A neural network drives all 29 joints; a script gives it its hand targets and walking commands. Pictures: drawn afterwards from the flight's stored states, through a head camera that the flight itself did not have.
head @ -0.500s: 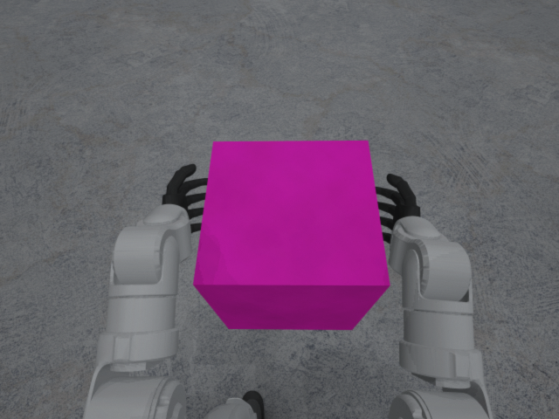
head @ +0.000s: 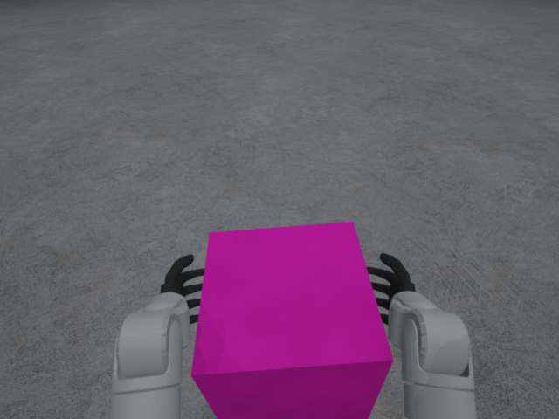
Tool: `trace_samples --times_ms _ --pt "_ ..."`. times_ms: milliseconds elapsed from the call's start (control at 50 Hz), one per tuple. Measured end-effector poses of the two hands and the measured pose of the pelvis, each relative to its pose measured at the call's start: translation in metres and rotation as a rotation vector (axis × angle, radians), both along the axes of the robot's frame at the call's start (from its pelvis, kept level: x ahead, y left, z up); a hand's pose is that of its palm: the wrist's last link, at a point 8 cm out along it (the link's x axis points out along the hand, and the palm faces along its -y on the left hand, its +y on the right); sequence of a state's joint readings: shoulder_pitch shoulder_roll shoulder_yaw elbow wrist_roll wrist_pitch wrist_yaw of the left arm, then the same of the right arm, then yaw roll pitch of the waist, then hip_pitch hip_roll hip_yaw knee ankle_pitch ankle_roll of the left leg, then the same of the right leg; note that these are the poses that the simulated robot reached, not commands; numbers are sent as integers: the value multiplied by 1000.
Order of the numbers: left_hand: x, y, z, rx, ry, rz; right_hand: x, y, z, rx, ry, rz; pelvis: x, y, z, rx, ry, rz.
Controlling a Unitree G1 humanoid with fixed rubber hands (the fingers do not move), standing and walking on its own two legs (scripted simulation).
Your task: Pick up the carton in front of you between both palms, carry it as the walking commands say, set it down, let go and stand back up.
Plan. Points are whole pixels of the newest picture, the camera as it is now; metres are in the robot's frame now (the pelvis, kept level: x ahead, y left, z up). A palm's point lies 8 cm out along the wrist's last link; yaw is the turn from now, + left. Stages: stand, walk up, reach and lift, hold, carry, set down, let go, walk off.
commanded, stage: carry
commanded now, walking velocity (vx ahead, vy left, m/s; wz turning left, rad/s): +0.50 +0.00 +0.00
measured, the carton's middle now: (289, 332) +0.28 +0.00 +0.00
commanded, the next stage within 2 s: none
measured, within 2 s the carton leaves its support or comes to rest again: neither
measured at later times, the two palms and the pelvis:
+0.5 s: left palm (196, 212) +0.49 +0.17 +0.05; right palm (357, 216) +0.47 -0.13 +0.06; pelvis +0.22 +0.04 -0.01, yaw -3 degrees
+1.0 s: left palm (205, 185) +0.55 +0.16 +0.07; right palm (358, 190) +0.54 -0.14 +0.07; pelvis +0.28 +0.03 -0.01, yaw -4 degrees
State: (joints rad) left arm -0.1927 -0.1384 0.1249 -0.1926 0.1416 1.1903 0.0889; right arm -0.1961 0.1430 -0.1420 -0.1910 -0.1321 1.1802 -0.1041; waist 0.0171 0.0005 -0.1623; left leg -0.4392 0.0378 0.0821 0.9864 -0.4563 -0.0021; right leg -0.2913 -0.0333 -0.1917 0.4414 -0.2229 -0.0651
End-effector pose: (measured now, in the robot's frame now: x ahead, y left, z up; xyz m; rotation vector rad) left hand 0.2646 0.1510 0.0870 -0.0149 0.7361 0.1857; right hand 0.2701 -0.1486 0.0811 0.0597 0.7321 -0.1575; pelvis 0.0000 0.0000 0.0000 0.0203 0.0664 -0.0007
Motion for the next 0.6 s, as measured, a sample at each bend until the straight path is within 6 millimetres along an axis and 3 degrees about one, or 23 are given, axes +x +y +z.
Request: trace_samples --times_ms 60,140,240,340,460,600 --pt "17 4 2 -1 24 19 24 4 3 -19 23 35 28 -2 7 14 -3 -2" --pt "54 7 6 -10 8 19 61 7 10 -29 7 37 68 2 9 16 -11 -6" --pt "119 15 5 -19 -25 -7 118 15 12 -34 -26 6 126 15 0 4 -22 -13" --pt "186 29 -17 -31 -28 -38 175 30 -8 -53 -28 -17 181 34 -21 -8 -19 -44" --pt "218 23 -37 -57 85 -58 196 23 -24 -56 85 -54 206 38 -9 -10 -11 -59" --pt "256 16 -16 -12 20 -82 233 16 -11 -31 19 -63 249 35 -5 -12 -4 -57"
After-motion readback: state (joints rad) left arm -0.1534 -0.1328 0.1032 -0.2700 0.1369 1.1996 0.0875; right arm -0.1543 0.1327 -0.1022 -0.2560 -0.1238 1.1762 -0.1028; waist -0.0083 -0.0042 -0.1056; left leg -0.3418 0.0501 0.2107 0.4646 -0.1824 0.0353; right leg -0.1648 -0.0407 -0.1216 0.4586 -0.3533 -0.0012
